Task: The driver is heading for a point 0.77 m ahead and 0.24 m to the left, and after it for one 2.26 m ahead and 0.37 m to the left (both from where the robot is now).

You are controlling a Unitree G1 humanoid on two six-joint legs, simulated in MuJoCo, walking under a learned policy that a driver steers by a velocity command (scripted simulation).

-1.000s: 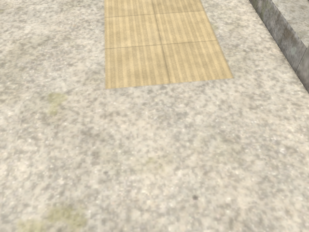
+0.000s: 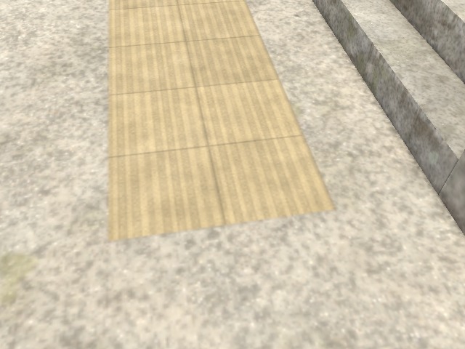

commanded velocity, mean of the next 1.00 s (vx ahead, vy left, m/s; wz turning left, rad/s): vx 0.06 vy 0.00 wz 0.00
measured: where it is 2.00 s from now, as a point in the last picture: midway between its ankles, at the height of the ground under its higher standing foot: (222, 335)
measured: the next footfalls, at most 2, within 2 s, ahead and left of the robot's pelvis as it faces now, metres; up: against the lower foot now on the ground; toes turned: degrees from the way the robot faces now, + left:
right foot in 1.48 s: +0.47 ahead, -0.10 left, +0.00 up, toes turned -1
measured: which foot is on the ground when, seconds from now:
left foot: down 0.00-1.00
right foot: down 0.00-1.00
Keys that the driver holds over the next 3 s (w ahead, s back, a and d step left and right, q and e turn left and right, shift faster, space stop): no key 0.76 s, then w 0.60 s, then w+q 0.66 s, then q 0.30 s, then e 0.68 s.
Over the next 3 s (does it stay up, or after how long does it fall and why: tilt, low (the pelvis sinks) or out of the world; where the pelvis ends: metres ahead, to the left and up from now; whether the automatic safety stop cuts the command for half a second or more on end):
stays up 0.80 0.17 0.01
